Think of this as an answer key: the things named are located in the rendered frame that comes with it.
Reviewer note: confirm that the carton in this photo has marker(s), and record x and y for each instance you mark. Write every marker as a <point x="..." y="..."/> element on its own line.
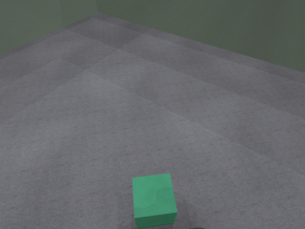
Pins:
<point x="153" y="201"/>

